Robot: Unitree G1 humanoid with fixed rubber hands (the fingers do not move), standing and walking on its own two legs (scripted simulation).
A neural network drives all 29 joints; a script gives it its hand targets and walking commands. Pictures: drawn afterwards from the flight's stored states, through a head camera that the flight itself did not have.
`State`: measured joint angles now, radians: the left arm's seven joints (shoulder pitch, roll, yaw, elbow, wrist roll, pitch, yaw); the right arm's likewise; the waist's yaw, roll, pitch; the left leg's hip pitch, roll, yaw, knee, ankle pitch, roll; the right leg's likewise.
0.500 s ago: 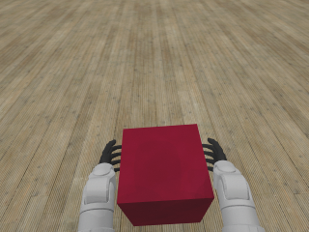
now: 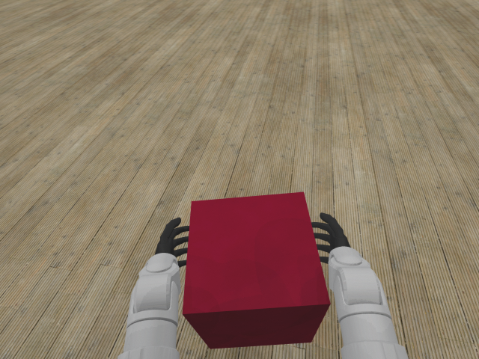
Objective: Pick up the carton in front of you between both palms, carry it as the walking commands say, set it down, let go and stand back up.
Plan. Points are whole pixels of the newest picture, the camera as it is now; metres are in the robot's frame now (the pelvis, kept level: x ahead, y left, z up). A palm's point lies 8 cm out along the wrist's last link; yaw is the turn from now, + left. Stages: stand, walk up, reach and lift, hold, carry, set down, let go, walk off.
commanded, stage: set down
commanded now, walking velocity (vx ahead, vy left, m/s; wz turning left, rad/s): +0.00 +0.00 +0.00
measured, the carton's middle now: (254, 275) +0.30 +0.00 -0.05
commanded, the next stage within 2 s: none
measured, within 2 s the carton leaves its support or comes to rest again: neither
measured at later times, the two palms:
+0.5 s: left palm (203, 276) +0.34 +0.11 -0.13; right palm (336, 283) +0.32 -0.18 -0.14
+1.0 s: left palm (219, 286) +0.39 +0.09 -0.27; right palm (330, 292) +0.36 -0.20 -0.28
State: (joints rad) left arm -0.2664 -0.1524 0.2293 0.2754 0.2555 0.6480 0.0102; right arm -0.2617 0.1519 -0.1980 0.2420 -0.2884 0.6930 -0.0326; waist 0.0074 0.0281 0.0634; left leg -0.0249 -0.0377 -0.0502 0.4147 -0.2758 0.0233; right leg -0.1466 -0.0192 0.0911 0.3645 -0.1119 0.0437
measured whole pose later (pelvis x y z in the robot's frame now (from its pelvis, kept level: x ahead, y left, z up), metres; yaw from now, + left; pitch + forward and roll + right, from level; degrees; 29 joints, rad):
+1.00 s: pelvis -0.06 -0.03 -0.19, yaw +5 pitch +44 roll +2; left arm -0.81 -0.10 0.41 0.69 0.22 0.21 0.07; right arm -0.74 0.06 -0.46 0.58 -0.27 0.25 -0.03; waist -0.07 0.06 -0.24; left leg -1.68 -0.14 -0.09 1.46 -0.55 -0.05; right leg -1.79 0.06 0.13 1.39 -0.36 0.06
